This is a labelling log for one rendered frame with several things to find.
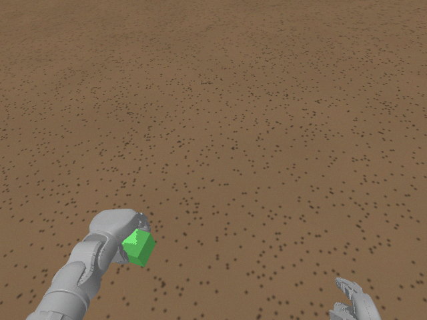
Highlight right robot hand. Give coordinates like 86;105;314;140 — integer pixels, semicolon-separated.
330;277;382;320

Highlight cube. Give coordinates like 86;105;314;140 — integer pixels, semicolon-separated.
121;229;156;267

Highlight left robot arm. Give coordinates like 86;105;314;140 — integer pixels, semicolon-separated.
26;231;118;320

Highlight left robot hand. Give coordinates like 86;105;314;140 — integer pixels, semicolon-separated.
89;209;151;264

